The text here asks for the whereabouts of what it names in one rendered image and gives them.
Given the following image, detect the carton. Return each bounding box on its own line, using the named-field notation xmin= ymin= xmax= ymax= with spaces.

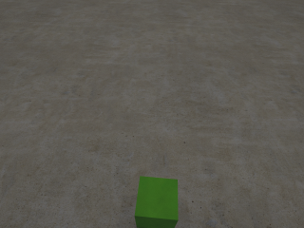
xmin=134 ymin=176 xmax=179 ymax=228

